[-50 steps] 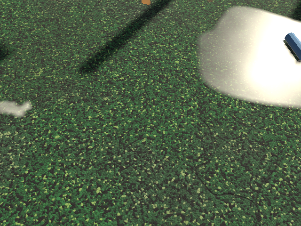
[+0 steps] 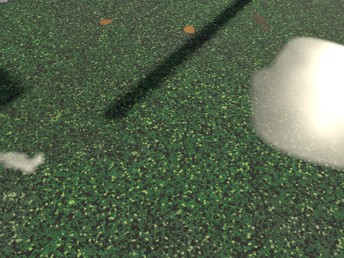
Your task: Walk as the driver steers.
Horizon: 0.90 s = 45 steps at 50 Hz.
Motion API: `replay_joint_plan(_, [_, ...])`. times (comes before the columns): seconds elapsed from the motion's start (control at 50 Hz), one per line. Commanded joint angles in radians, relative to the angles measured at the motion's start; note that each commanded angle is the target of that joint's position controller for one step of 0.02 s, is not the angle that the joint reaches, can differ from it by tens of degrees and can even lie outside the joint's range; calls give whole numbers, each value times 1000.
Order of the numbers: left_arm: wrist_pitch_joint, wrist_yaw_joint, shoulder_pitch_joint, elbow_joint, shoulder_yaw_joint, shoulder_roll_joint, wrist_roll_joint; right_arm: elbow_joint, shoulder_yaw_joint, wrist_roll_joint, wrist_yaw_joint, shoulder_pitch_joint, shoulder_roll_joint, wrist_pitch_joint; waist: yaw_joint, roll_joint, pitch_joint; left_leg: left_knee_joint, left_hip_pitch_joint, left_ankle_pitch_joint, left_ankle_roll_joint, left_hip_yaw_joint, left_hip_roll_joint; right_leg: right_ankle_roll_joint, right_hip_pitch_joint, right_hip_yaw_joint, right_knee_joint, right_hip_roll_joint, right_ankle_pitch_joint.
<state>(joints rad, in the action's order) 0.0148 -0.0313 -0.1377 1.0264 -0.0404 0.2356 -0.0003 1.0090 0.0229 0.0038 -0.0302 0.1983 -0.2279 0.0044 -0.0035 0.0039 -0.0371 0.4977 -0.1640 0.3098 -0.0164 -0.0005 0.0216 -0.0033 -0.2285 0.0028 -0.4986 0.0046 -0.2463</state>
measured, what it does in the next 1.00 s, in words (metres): stands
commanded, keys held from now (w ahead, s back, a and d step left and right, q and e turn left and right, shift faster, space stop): no key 0.80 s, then w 0.20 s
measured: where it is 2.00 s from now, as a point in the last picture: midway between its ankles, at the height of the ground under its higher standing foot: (200, 241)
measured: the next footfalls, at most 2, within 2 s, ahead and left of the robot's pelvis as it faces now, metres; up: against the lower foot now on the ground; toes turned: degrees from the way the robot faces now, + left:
right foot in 1.22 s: +0.14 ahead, -0.12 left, +0.00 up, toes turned -2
left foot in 1.70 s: +0.54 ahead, +0.06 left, +0.00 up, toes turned +1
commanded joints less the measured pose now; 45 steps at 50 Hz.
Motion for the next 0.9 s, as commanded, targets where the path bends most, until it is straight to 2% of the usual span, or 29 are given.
replay_joint_plan(0.02, [-4, -6, -2, -14, -18, 107, 0, -16, 20, 0, -4, 30, -110, 5, 1, 0, 46, -82, -44, -259, 19, 15, 24, 31, 84, -28, 50, 32, 267])
replay_joint_plan(0.4, [-2, -9, -13, 69, -8, 87, 0, 50, 9, 2, -14, 81, -85, 4, 5, -2, 2, -115, -69, -125, 14, 0, 10, 25, 53, -23, 86, 25, 139])
replay_joint_plan(0.8, [-6, -13, -80, 93, 5, 60, -2, 81, 0, -1, -17, 162, -50, 8, 7, -2, -14, -118, -89, -103, 15, -4, 4, 26, 33, -21, 91, 21, 112])
replay_joint_plan(0.82, [-5, -13, -99, 102, 7, 51, -2, 92, -2, -2, -18, 184, -40, 7, 7, -2, 9, -119, -81, -10, 18, -15, -7, 28, 42, -11, 93, 11, 7])
replay_joint_plan(0.84, [-3, -16, -107, 104, 3, 62, -7, 93, 2, -7, -21, 190, -47, 4, 7, -3, -5, -105, -99, 129, 30, -24, -21, 37, 21, 0, 82, -5, -157])
replay_joint_plan(0.88, [-8, -18, -111, 93, -7, 81, -16, 72, 10, -14, -27, 177, -67, 7, 7, -3, -76, -88, -175, 376, 67, -3, -14, 67, -72, -18, 74, 1, -440])
replay_joint_plan(0.9, [-19, -16, -110, 85, -7, 76, -17, 65, 11, -16, -26, 180, -63, 15, 5, -6, -107, -85, -205, 411, 84, 20, 1, 81, -100, -43, 76, 17, -477])
Keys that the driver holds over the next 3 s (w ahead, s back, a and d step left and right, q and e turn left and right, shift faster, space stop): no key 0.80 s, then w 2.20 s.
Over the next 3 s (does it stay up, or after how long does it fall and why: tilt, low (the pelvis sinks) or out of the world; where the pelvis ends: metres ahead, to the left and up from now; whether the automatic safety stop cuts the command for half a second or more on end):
stays up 1.08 -0.04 0.01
